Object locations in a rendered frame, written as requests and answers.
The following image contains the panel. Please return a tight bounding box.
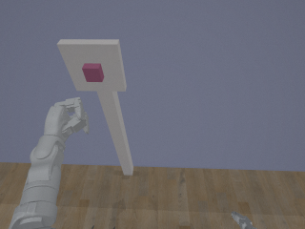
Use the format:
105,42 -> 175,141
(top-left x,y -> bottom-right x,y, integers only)
56,39 -> 133,176

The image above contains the robot left forearm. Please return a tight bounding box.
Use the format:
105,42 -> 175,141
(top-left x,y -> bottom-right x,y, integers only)
9,135 -> 66,229

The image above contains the left robot hand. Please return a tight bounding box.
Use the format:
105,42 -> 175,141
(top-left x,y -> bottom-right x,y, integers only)
44,97 -> 90,143

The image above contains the button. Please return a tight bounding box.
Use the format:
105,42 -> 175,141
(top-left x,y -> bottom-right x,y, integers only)
82,63 -> 105,82

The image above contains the right robot hand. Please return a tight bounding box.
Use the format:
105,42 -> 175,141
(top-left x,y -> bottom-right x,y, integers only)
231,211 -> 257,229

